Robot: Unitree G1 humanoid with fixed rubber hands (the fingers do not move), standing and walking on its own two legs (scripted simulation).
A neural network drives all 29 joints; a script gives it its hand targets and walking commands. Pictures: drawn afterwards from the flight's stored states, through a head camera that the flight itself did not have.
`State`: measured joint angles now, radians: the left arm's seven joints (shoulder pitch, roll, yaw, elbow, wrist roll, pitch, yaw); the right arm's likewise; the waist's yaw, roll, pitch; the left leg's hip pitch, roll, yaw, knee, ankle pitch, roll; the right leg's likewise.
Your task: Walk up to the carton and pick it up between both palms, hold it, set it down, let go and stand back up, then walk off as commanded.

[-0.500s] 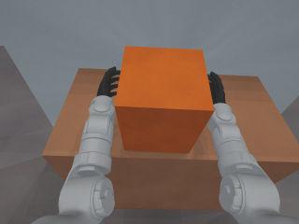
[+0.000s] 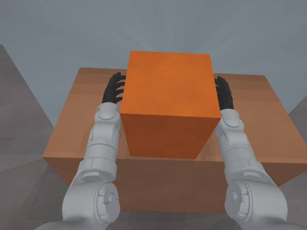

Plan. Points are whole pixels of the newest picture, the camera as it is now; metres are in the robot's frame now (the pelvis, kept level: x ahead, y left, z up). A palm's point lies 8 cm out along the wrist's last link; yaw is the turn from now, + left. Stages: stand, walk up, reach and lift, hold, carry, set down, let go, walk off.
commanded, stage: set down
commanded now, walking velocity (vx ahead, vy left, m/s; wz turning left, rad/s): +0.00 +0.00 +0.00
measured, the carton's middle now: (166, 110) +0.43 -0.03 +0.07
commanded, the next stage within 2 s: none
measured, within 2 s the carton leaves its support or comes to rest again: rests again in 1.22 s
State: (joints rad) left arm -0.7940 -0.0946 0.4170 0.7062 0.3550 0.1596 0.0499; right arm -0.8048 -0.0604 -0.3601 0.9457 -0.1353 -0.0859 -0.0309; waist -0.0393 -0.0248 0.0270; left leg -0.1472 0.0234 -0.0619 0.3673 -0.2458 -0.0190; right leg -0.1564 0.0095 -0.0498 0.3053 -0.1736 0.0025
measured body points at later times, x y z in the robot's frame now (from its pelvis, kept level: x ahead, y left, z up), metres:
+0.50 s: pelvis +0.00 +0.00 +0.00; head +0.03 +0.02 +0.45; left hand +0.43 +0.12 +0.11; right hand +0.42 -0.18 +0.11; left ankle -0.03 +0.13 -0.75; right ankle -0.01 -0.12 -0.75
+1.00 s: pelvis +0.01 +0.00 +0.00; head +0.04 +0.02 +0.45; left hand +0.44 +0.12 +0.10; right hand +0.43 -0.18 +0.11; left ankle -0.03 +0.13 -0.75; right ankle -0.01 -0.12 -0.75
